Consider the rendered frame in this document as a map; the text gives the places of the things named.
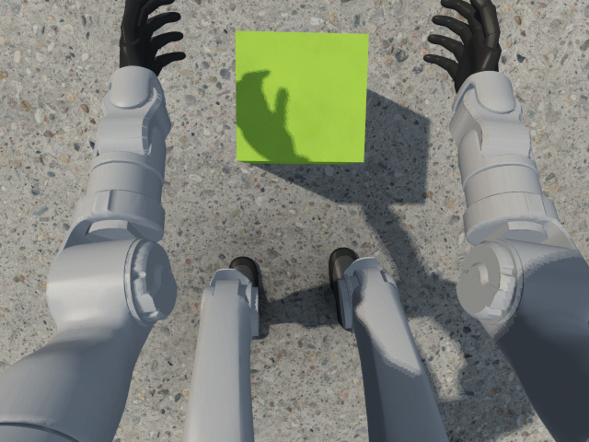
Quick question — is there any left robot foot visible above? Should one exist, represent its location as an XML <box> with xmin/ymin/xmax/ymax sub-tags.
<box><xmin>228</xmin><ymin>257</ymin><xmax>259</xmax><ymax>287</ymax></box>

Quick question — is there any right robot foot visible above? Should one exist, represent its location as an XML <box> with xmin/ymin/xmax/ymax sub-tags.
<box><xmin>329</xmin><ymin>248</ymin><xmax>357</xmax><ymax>332</ymax></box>

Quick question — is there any right robot hand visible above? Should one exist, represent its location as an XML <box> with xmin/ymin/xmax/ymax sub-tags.
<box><xmin>423</xmin><ymin>0</ymin><xmax>502</xmax><ymax>93</ymax></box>

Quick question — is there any robot foot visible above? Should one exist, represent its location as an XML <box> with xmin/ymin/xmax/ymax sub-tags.
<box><xmin>329</xmin><ymin>248</ymin><xmax>357</xmax><ymax>332</ymax></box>
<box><xmin>228</xmin><ymin>257</ymin><xmax>259</xmax><ymax>287</ymax></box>

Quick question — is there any left robot hand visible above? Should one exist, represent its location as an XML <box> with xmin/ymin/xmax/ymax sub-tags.
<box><xmin>120</xmin><ymin>0</ymin><xmax>186</xmax><ymax>76</ymax></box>

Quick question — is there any carton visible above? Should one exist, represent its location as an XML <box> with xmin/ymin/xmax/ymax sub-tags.
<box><xmin>236</xmin><ymin>30</ymin><xmax>369</xmax><ymax>165</ymax></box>

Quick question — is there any robot right forearm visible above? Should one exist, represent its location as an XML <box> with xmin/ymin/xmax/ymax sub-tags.
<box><xmin>449</xmin><ymin>71</ymin><xmax>583</xmax><ymax>257</ymax></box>

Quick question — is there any left robot upper arm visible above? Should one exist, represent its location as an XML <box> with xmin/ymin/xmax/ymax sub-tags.
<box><xmin>0</xmin><ymin>238</ymin><xmax>178</xmax><ymax>442</ymax></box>

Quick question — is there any right robot upper arm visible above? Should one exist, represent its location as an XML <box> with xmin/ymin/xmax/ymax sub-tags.
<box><xmin>456</xmin><ymin>238</ymin><xmax>589</xmax><ymax>442</ymax></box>

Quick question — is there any robot left forearm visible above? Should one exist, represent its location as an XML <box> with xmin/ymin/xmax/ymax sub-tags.
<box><xmin>46</xmin><ymin>65</ymin><xmax>171</xmax><ymax>320</ymax></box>

